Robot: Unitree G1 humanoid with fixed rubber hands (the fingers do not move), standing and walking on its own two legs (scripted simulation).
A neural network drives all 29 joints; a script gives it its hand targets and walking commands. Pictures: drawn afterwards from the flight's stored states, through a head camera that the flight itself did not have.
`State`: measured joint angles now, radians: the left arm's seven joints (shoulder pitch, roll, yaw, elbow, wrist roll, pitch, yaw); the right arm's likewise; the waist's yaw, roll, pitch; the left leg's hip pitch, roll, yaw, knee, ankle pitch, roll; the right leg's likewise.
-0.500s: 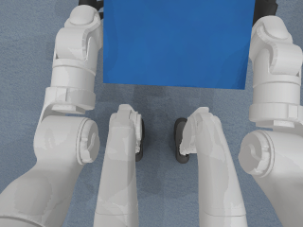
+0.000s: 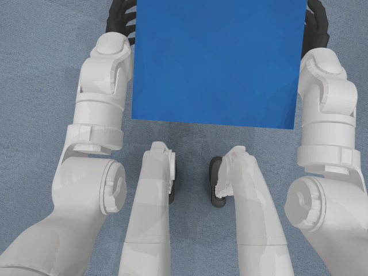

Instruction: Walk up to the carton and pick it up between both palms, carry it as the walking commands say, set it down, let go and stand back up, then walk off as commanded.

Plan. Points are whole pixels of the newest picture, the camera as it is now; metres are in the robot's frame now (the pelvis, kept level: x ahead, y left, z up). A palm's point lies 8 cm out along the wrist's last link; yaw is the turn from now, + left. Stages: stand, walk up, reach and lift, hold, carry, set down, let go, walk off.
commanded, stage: reach and lift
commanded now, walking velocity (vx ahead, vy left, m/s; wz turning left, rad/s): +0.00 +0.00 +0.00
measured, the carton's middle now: (209, 47) +0.53 +0.00 -0.10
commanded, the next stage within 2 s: none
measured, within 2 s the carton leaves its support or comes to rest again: neither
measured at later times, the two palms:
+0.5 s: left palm (99, 31) +0.49 +0.16 +0.03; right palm (335, 45) +0.47 -0.16 +0.04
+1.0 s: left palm out of the picture +0.47 +0.16 +0.15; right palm out of the picture +0.45 -0.17 +0.16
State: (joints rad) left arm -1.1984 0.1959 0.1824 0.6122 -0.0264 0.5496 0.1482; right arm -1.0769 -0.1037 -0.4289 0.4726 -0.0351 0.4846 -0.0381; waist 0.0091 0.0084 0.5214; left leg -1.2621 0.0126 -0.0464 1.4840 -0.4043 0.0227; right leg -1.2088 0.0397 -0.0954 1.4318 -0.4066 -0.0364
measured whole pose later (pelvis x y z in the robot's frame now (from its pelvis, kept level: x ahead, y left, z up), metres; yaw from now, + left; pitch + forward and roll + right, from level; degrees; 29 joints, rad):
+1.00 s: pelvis +0.08 +0.01 +0.13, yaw +2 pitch +11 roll -4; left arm -0.72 0.00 0.21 0.75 0.12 0.52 0.11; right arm -0.58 0.04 -0.48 0.56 -0.21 0.49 0.07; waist -0.03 0.01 -0.07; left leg -0.79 0.00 -0.06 0.89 -0.29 0.02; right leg -0.72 0.04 -0.08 0.79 -0.28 -0.02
